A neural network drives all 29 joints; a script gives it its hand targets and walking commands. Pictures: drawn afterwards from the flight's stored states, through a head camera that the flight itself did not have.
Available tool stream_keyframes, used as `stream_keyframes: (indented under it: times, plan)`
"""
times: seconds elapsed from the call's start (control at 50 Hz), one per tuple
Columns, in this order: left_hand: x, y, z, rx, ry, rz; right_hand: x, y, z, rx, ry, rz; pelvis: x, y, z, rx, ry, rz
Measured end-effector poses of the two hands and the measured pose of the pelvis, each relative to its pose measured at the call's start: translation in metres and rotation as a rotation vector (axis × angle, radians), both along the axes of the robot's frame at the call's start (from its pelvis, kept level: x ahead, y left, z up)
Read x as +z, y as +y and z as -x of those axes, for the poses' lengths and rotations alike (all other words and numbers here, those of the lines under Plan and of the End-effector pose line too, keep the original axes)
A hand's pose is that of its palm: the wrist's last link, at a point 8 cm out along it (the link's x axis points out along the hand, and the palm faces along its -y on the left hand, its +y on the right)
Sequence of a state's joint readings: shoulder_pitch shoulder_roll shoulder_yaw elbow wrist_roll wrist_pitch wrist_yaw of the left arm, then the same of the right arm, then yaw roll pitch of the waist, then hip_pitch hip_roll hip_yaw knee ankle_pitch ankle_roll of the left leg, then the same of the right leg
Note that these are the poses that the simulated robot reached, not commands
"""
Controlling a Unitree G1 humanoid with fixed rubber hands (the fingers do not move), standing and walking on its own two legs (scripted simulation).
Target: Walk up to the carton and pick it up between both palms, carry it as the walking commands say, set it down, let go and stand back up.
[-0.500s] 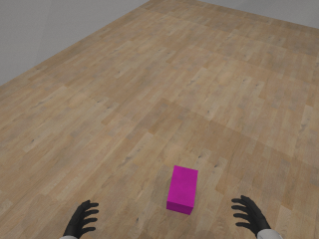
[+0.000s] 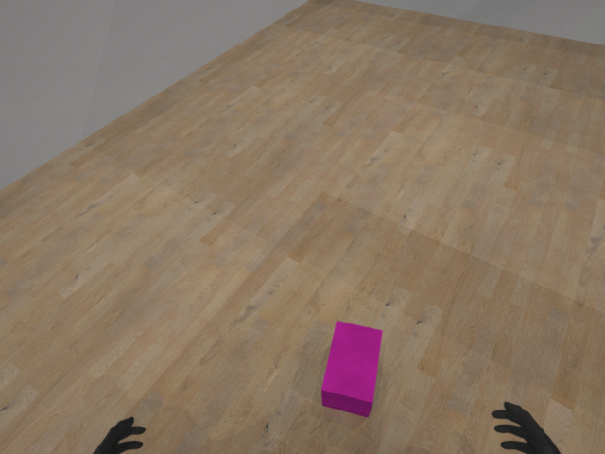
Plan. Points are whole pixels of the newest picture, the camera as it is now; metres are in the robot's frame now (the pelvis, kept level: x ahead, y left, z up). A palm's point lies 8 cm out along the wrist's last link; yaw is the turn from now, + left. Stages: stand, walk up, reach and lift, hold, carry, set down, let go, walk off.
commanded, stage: stand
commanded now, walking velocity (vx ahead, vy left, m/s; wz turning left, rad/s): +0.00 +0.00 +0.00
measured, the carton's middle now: (352, 368) +0.46 -0.10 -0.69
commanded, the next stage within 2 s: none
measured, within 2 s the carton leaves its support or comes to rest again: neither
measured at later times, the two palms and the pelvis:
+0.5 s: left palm out of the picture +0.12 +0.29 -0.08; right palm out of the picture +0.13 -0.29 -0.09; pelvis +0.01 +0.00 +0.01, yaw +0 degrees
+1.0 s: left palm out of the picture +0.09 +0.30 -0.09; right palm out of the picture +0.09 -0.30 -0.10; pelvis -0.01 +0.00 +0.01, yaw +0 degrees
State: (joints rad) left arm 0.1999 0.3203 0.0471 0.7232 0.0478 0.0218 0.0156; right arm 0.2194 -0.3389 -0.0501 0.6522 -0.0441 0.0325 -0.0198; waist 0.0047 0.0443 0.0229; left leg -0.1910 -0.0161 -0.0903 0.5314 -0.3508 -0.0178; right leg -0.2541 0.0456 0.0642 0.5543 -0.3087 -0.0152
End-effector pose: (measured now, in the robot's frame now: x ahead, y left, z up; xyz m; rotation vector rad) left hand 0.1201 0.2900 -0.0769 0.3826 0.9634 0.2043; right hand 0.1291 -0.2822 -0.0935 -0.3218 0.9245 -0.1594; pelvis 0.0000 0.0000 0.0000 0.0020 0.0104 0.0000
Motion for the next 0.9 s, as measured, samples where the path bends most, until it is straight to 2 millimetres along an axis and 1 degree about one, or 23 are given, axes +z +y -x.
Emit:
stream_keyframes:
  times: [0.08, 0.2, 0.28, 0.38, 0.54, 0.9]
  plan:
    - [0.001, 0.003, -0.006, 0.015, 0.007, -0.011, -0.003, -0.005, -0.003, 0.002, 0.025, 0.008, 0.001, -0.002, -0.006, 0.004, 0.0, 0.001]
    - [-0.001, -0.002, -0.013, 0.028, 0.013, 0.004, -0.004, -0.005, -0.01, 0.008, 0.036, 0.011, 0.003, -0.004, -0.012, 0.009, -0.005, 0.004]
    - [-0.004, -0.005, -0.014, 0.035, 0.022, 0.018, -0.004, -0.004, -0.013, 0.01, 0.04, 0.013, 0.004, -0.005, -0.014, 0.011, -0.009, 0.005]
    - [-0.007, -0.005, -0.01, 0.046, 0.037, 0.029, -0.002, -0.005, -0.011, 0.007, 0.048, 0.02, 0.006, -0.004, -0.014, 0.011, -0.015, 0.005]
    - [-0.008, 0.001, 0.0, 0.059, 0.057, 0.029, -0.001, -0.009, -0.001, -0.003, 0.066, 0.034, 0.008, -0.002, -0.009, 0.007, -0.024, 0.004]
    - [-0.008, 0.012, 0.023, 0.061, 0.094, 0.024, -0.002, -0.013, 0.034, -0.024, 0.121, 0.042, 0.011, 0.002, 0.006, -0.003, -0.042, 0.0]
